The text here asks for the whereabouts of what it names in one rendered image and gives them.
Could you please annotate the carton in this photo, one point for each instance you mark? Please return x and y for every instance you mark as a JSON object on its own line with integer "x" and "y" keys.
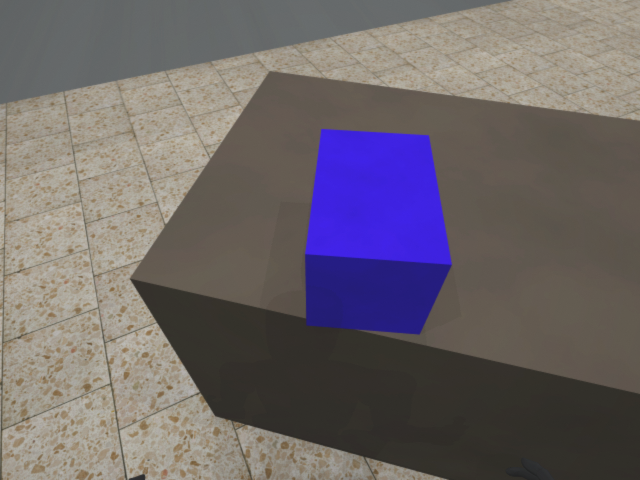
{"x": 377, "y": 252}

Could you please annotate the pedestal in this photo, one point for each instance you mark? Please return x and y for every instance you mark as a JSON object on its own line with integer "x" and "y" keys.
{"x": 532, "y": 347}

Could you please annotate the right robot hand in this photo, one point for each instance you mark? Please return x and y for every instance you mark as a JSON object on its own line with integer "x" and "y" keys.
{"x": 532, "y": 471}

